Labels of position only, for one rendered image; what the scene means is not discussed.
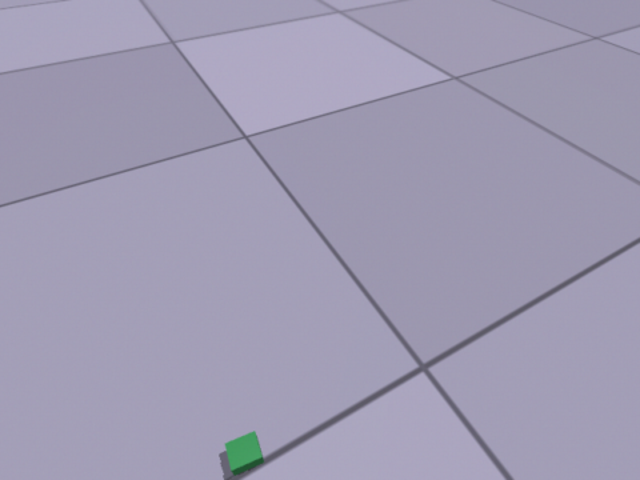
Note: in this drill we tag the small box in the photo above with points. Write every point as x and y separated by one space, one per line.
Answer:
244 453

